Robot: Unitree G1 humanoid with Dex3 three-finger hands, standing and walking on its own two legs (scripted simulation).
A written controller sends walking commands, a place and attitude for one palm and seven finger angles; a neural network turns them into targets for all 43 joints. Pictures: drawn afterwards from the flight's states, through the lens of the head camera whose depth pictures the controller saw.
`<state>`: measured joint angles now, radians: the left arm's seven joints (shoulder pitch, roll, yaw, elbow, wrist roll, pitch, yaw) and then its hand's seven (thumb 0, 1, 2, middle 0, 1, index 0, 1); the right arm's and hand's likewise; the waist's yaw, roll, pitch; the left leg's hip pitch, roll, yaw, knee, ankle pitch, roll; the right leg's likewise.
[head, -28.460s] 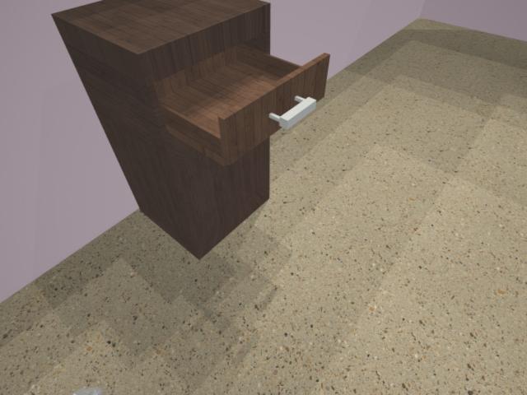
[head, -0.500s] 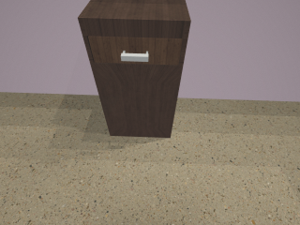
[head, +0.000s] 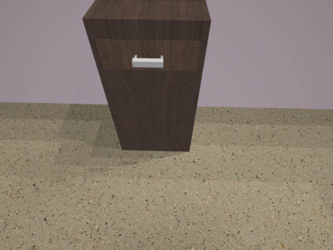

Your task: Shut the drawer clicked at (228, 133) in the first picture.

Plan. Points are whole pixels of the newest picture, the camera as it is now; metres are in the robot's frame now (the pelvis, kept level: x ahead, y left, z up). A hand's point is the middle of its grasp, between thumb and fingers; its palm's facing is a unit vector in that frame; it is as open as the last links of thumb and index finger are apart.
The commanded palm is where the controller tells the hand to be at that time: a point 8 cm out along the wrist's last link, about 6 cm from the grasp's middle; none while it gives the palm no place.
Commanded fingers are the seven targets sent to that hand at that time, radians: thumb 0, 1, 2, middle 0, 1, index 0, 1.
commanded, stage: look to check the result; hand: left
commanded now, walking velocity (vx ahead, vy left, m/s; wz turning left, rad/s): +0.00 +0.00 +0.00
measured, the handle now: (148, 60) +0.84 +0.12 -0.01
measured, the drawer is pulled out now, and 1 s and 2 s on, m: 0.00 0.00 0.00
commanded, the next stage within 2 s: stand and wait in 0.26 s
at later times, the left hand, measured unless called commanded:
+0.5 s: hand out of the picture +0.02 +0.18 -0.17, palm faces +0.02 -0.97 -0.22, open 7.4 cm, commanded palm none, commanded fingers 0.00 0.90 0.90 -0.20 -0.30 -0.20 -0.30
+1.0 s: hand out of the picture +0.03 +0.18 -0.17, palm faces +0.01 -0.97 -0.23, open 7.4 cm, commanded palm none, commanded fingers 0.00 0.90 0.90 -0.20 -0.30 -0.20 -0.30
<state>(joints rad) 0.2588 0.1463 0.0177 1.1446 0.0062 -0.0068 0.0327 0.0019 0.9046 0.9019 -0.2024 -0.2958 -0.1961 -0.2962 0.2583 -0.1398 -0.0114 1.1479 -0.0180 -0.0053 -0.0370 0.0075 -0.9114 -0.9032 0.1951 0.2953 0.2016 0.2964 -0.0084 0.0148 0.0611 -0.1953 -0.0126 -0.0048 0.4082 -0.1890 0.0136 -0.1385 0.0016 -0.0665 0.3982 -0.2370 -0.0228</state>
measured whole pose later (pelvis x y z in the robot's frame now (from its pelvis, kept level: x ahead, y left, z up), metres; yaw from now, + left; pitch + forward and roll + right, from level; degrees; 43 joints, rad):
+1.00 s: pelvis +0.02 -0.01 +0.00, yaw -1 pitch -1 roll +0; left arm 0.23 0.18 0.02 1.14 0.01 -0.01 0.03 0.00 0.90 0.90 -0.20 -0.30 -0.20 -0.30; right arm 0.23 -0.18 -0.01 1.16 -0.02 -0.01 -0.04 0.01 -0.91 -0.90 0.20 0.30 0.20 0.30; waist -0.01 0.01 0.05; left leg -0.16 0.00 0.00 0.37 -0.20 0.00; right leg -0.10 0.02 -0.06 0.36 -0.24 -0.03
